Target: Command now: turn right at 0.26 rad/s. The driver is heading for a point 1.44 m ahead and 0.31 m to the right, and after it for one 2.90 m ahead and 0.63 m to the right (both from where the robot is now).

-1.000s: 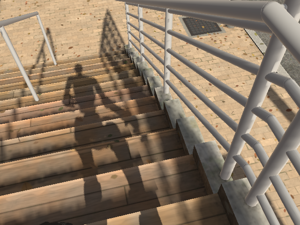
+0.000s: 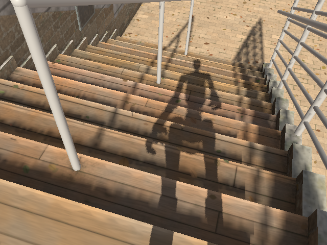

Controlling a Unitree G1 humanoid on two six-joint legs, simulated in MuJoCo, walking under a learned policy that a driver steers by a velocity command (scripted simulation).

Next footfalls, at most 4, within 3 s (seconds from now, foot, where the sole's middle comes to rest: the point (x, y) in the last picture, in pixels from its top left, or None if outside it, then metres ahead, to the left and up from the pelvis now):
0.44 left None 0.04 0.07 -0.77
0.88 right None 0.27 -0.29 -0.77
1.42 left None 0.46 -0.07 -0.77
1.78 right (232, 224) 0.63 -0.29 -0.93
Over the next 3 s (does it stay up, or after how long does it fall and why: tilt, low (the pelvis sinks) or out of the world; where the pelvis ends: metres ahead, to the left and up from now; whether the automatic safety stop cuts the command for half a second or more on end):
stays up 0.76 -0.19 -0.20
